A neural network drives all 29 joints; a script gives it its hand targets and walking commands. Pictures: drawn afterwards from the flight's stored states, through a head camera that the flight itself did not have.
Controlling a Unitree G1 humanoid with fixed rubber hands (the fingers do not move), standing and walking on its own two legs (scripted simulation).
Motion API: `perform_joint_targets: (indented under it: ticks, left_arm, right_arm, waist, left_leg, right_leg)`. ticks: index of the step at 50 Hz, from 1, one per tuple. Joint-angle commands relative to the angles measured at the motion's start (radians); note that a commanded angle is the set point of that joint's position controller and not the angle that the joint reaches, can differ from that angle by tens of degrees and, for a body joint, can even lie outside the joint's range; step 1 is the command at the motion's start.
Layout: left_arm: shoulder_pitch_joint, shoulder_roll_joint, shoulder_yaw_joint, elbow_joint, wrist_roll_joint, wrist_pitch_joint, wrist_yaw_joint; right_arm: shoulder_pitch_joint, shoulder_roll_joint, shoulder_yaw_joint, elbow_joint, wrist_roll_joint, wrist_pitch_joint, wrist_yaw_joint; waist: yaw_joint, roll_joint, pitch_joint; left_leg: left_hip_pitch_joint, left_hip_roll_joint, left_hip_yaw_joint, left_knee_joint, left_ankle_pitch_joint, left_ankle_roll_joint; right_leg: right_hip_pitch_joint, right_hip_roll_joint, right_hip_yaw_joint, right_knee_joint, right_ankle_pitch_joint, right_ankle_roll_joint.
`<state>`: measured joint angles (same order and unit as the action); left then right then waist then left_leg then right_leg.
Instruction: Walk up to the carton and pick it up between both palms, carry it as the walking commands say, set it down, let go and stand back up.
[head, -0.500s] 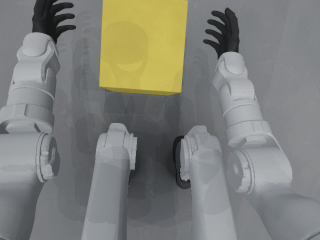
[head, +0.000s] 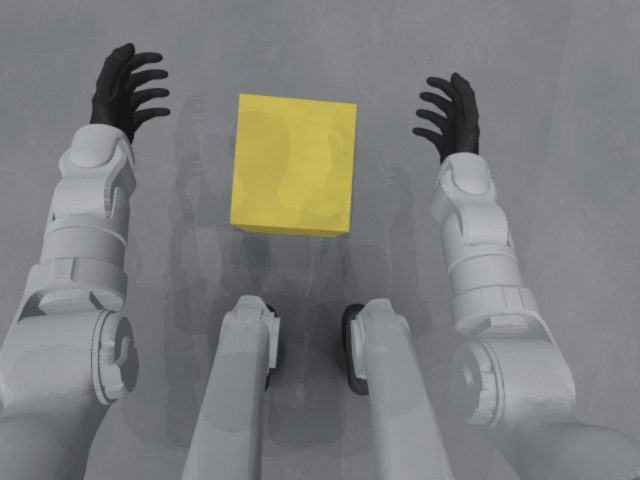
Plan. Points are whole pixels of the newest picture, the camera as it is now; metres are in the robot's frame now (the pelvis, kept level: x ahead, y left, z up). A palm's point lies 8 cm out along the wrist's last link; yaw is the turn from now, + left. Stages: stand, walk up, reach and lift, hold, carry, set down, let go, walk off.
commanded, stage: set down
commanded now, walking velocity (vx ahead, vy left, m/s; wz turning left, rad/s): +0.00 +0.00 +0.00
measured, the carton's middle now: (293, 177) +0.50 +0.04 -0.46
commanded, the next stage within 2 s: let go in 0.40 s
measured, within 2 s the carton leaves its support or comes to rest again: neither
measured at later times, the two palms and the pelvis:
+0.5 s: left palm (67, 106) +0.46 +0.24 -0.01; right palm (504, 139) +0.46 -0.15 -0.02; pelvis +0.03 +0.00 +0.10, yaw +2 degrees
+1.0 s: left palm out of the picture +0.31 +0.23 +0.10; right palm out of the picture +0.31 -0.22 +0.10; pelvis +0.09 -0.01 +0.18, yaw +2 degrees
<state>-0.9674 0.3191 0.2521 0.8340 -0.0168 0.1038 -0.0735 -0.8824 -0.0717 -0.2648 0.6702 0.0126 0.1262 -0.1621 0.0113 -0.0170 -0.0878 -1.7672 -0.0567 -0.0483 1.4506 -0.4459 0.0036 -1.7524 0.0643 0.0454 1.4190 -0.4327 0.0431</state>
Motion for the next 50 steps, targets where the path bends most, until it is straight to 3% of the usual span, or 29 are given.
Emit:
perform_joint_targets:
  ticks: [1,3,5,6,7,8,9,12,13,14,16,17,18,21,24,28,29,30,31,33,36,37,38,40,42,43,46,48,50]
  left_arm:
    - [-0.186,0.104,0.019,-0.117,0.009,-0.026,-0.007]
    - [-0.16,0.11,0.034,-0.115,0.011,-0.028,-0.007]
    - [-0.15,0.091,0.028,-0.104,0.015,-0.034,-0.017]
    - [-0.134,0.094,0.045,-0.104,0.022,-0.037,-0.018]
    - [-0.122,0.095,0.045,-0.126,0.03,-0.041,-0.021]
    - [-0.095,0.082,0.047,-0.093,0.02,-0.042,-0.021]
    - [-0.083,0.1,0.053,-0.134,0.04,-0.046,-0.018]
    - [-0.078,0.066,0.063,-0.049,0.053,-0.054,-0.028]
    - [-0.097,0.067,0.068,-0.026,0.049,-0.062,-0.032]
    - [-0.097,0.04,0.063,-0.039,0.06,-0.069,-0.038]
    - [-0.098,0.053,0.07,-0.027,0.075,-0.084,-0.033]
    - [-0.095,0.045,0.07,-0.022,0.081,-0.086,-0.03]
    - [-0.089,0.044,0.075,-0.027,0.092,-0.088,-0.029]
    - [-0.009,0.044,0.071,-0.053,0.107,-0.09,-0.014]
    - [0.091,0.041,0.057,-0.164,0.121,-0.091,0.007]
    - [0.291,0.025,0.019,-0.28,0.126,-0.071,0.026]
    - [0.344,0.015,-0.001,-0.318,0.114,-0.069,0.023]
    - [0.333,0.018,-0.02,-0.326,0.105,-0.064,0.021]
    - [0.292,0.012,-0.024,-0.327,0.093,-0.061,0.018]
    - [0.428,-0.003,-0.044,-0.37,0.087,-0.076,0.011]
    - [0.49,-0.017,-0.062,-0.311,0.075,-0.082,0.01]
    - [0.599,-0.026,-0.057,-0.293,0.083,-0.089,0.008]
    - [0.593,-0.025,-0.068,-0.29,0.07,-0.096,0.009]
    - [0.597,-0.02,-0.075,-0.26,0.054,-0.102,0.011]
    - [0.777,-0.036,-0.099,-0.295,0.056,-0.115,0.019]
    - [0.817,-0.035,-0.112,-0.318,0.05,-0.12,0.022]
    - [0.873,-0.01,-0.112,-0.315,0.042,-0.122,0.025]
    - [0.953,-0.004,-0.122,-0.38,0.045,-0.132,0.031]
    - [1.019,-0.023,-0.134,-0.402,0.04,-0.13,0.027]
  right_arm:
    - [-0.139,-0.063,-0.006,-0.115,-0.008,-0.03,0.01]
    - [-0.113,-0.059,-0.009,-0.109,-0.021,-0.035,0.014]
    - [-0.08,-0.046,-0.005,-0.08,-0.023,-0.036,0.022]
    - [-0.088,-0.034,-0.002,-0.096,-0.022,-0.041,0.025]
    - [-0.091,-0.051,-0.01,-0.125,-0.021,-0.046,0.026]
    - [-0.055,-0.043,-0.004,-0.102,-0.031,-0.051,0.03]
    - [-0.051,-0.051,-0.011,-0.123,-0.028,-0.053,0.032]
    - [-0.03,-0.04,-0.023,-0.04,-0.049,-0.063,0.045]
    - [-0.044,-0.036,-0.027,-0.007,-0.065,-0.067,0.047]
    - [-0.052,-0.025,-0.034,-0.025,-0.067,-0.075,0.05]
    - [-0.052,-0.042,-0.039,-0.011,-0.078,-0.087,0.051]
    - [-0.046,-0.046,-0.039,-0.004,-0.084,-0.093,0.053]
    - [-0.034,-0.043,-0.032,-0.011,-0.078,-0.098,0.052]
    - [0.049,-0.061,-0.027,-0.027,-0.101,-0.105,0.058]
    - [0.149,-0.08,0.002,-0.133,-0.096,-0.105,0.08]
    - [0.36,-0.105,0.053,-0.24,-0.102,-0.085,0.111]
    - [0.416,-0.091,0.076,-0.262,-0.105,-0.077,0.118]
    - [0.416,-0.115,0.079,-0.271,-0.103,-0.072,0.124]
    - [0.374,-0.104,0.092,-0.287,-0.086,-0.07,0.132]
    - [0.504,-0.096,0.106,-0.31,-0.087,-0.081,0.145]
    - [0.565,-0.113,0.12,-0.252,-0.079,-0.091,0.16]
    - [0.659,-0.098,0.125,-0.234,-0.081,-0.099,0.162]
    - [0.678,-0.106,0.133,-0.218,-0.078,-0.107,0.166]
    - [0.646,-0.124,0.142,-0.216,-0.07,-0.117,0.169]
    - [0.83,-0.128,0.15,-0.229,-0.07,-0.13,0.173]
    - [0.86,-0.13,0.164,-0.238,-0.058,-0.136,0.177]
    - [0.871,-0.15,0.172,-0.237,-0.038,-0.147,0.182]
    - [0.956,-0.164,0.177,-0.274,-0.027,-0.155,0.186]
    - [0.999,-0.166,0.196,-0.292,-0.017,-0.154,0.195]
  waist:
    - [0.023,0.07,-0.915]
    - [0.014,0.048,-0.915]
    - [0.005,0.066,-0.868]
    - [0.023,0.044,-0.879]
    - [0.029,0.071,-0.903]
    - [0.016,0.043,-0.88]
    - [0.034,0.069,-0.906]
    - [0.01,0.067,-0.773]
    - [0.005,0.023,-0.708]
    - [-0.001,0.056,-0.733]
    - [0.002,0.059,-0.735]
    - [-0.011,0.06,-0.747]
    - [0.002,0.074,-0.763]
    - [-0.006,0.059,-0.823]
    - [0.016,0.073,-0.967]
    - [0.01,0.061,-1.019]
    - [0.018,0.044,-1.006]
    - [0.006,0.059,-0.931]
    - [0.016,0.064,-0.834]
    - [0.005,0.035,-0.823]
    - [-0.008,0.036,-0.589]
    - [0.001,0.048,-0.567]
    - [-0.012,0.035,-0.52]
    - [-0.006,0.035,-0.43]
    - [-0.016,0.024,-0.464]
    - [-0.009,0.039,-0.464]
    - [-0.008,0.014,-0.308]
    - [-0.008,0.025,-0.299]
    - [0.0,0.026,-0.208]
  left_leg:
    - [0.644,-0.016,0.059,-0.236,0.31,-0.009]
    - [0.673,-0.016,0.055,-0.279,0.335,-0.011]
    - [0.692,-0.01,0.053,-0.327,0.323,-0.011]
    - [0.707,-0.012,0.052,-0.35,0.344,-0.009]
    - [0.737,-0.013,0.056,-0.362,0.377,-0.013]
    - [0.743,-0.011,0.045,-0.387,0.405,-0.009]
    - [0.795,-0.013,0.043,-0.411,0.442,-0.011]
    - [0.789,0.0,0.031,-0.455,0.413,-0.011]
    - [0.739,0.002,0.021,-0.477,0.392,-0.007]
    - [0.766,0.0,0.023,-0.485,0.4,-0.012]
    - [0.777,-0.001,0.022,-0.5,0.419,-0.018]
    - [0.805,0.003,0.019,-0.502,0.423,-0.023]
    - [0.814,0.001,0.027,-0.497,0.444,-0.027]
    - [0.873,-0.002,0.024,-0.523,0.512,-0.031]
    - [0.997,-0.007,0.028,-0.54,0.639,-0.033]
    - [1.182,0.006,0.015,-0.564,0.757,-0.026]
    - [1.19,0.007,0.012,-0.584,0.732,-0.024]
    - [1.163,0.008,0.017,-0.605,0.679,-0.023]
    - [1.136,0.008,0.012,-0.62,0.628,-0.016]
    - [1.172,0.01,0.013,-0.652,0.593,-0.02]
    - [1.137,0.02,0.008,-0.708,0.469,-0.019]
    - [1.169,0.02,0.012,-0.727,0.473,-0.027]
    - [1.157,0.025,0.009,-0.742,0.455,-0.029]
    - [1.136,0.027,0.016,-0.764,0.403,-0.028]
    - [1.235,0.026,0.015,-0.805,0.449,-0.031]
    - [1.274,0.023,0.019,-0.819,0.472,-0.032]
    - [1.318,0.021,0.021,-0.878,0.435,-0.026]
    - [1.408,0.022,0.028,-0.919,0.469,-0.026]
    - [1.43,0.024,0.031,-0.975,0.399,-0.027]
  right_leg:
    - [0.47,0.042,-0.105,-0.175,0.209,0.03]
    - [0.513,0.041,-0.103,-0.22,0.232,0.031]
    - [0.532,0.036,-0.093,-0.269,0.224,0.025]
    - [0.573,0.036,-0.095,-0.289,0.247,0.027]
    - [0.603,0.035,-0.082,-0.308,0.28,0.024]
    - [0.613,0.034,-0.086,-0.325,0.299,0.026]
    - [0.626,0.036,-0.084,-0.341,0.331,0.026]
    - [0.577,0.022,-0.074,-0.407,0.297,0.021]
    - [0.574,0.016,-0.082,-0.416,0.289,0.024]
    - [0.606,0.015,-0.077,-0.432,0.305,0.023]
    - [0.62,0.012,-0.077,-0.444,0.316,0.02]
    - [0.629,0.011,-0.084,-0.452,0.316,0.019]
    - [0.645,0.01,-0.077,-0.457,0.337,0.018]
    - [0.737,0.013,-0.08,-0.472,0.406,0.019]
    - [0.86,0.019,-0.074,-0.489,0.505,0.011]
    - [0.948,0.017,-0.064,-0.538,0.574,-0.002]
    - [1.003,0.014,-0.064,-0.549,0.575,-0.002]
    - [1.008,0.006,-0.055,-0.569,0.552,-0.007]
    - [0.976,0.001,-0.051,-0.579,0.506,-0.009]
    - [1.09,-0.006,-0.045,-0.608,0.515,-0.011]
    - [1.06,-0.021,-0.041,-0.659,0.421,-0.009]
    - [1.098,-0.023,-0.042,-0.686,0.427,-0.011]
    - [1.107,-0.029,-0.039,-0.704,0.423,-0.013]
    - [1.152,-0.04,-0.028,-0.735,0.403,-0.017]
    - [1.281,-0.039,-0.036,-0.765,0.462,-0.013]
    - [1.331,-0.038,-0.032,-0.783,0.481,-0.02]
    - [1.365,-0.042,-0.03,-0.851,0.453,-0.019]
    - [1.457,-0.038,-0.025,-0.883,0.487,-0.023]
    - [1.531,-0.046,-0.018,-0.931,0.441,-0.025]
